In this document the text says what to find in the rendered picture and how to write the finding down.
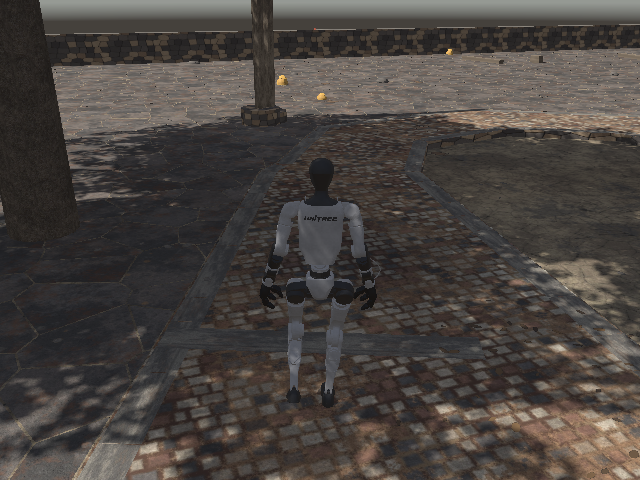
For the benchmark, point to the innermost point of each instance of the robot left forearm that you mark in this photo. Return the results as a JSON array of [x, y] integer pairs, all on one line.
[[272, 267]]

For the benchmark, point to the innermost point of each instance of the robot left upper arm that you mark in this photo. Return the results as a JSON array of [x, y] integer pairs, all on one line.
[[289, 210]]

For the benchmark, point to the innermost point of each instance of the right robot hand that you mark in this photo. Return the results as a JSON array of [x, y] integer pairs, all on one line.
[[370, 293]]

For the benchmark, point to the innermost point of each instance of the left robot hand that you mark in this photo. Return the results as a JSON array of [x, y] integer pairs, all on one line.
[[265, 292]]

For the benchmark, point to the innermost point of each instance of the robot right upper arm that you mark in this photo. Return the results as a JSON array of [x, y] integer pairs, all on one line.
[[352, 212]]

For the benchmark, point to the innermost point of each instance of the robot right thigh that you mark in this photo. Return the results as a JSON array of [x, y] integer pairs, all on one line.
[[343, 296]]

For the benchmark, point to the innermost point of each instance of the robot right forearm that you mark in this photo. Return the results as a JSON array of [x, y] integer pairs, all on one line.
[[365, 269]]

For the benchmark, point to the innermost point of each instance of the right robot shin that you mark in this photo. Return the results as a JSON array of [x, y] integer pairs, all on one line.
[[332, 361]]

